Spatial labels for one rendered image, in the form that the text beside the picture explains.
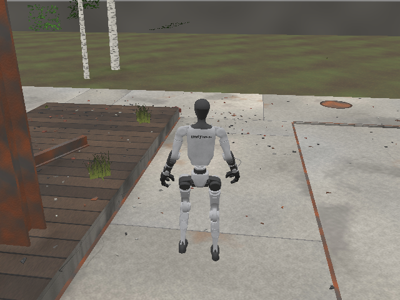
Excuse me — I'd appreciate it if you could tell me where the robot right shin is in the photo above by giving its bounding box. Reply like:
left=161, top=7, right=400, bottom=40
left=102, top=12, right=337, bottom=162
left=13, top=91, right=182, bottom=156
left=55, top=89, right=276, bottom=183
left=211, top=211, right=219, bottom=252

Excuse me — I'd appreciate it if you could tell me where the humanoid robot head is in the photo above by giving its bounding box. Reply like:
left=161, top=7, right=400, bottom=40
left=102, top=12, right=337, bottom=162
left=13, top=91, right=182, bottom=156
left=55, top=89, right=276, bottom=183
left=191, top=99, right=212, bottom=129

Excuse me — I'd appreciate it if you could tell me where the robot right forearm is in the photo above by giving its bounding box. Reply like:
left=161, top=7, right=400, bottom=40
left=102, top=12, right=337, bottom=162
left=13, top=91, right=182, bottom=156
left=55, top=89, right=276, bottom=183
left=226, top=151, right=238, bottom=173

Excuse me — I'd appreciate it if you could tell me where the robot left upper arm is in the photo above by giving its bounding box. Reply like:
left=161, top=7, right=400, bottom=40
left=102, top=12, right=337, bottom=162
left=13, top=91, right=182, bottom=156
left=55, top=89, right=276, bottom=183
left=170, top=126, right=189, bottom=160

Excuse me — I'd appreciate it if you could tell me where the robot left forearm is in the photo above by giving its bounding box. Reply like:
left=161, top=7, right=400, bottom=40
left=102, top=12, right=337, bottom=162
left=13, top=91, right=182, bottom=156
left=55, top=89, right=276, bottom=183
left=162, top=150, right=176, bottom=176

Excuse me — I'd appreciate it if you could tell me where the right robot hand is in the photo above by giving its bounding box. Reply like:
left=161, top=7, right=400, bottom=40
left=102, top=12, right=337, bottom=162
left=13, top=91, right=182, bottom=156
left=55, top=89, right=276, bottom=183
left=226, top=171, right=240, bottom=184

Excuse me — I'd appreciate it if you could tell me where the left robot hand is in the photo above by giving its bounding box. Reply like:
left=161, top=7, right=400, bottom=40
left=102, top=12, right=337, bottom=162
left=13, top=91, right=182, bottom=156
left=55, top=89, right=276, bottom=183
left=160, top=172, right=174, bottom=188

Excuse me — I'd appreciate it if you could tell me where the robot right upper arm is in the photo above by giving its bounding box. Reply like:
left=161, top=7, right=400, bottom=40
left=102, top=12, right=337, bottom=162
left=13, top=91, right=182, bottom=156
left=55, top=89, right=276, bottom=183
left=214, top=126, right=233, bottom=161

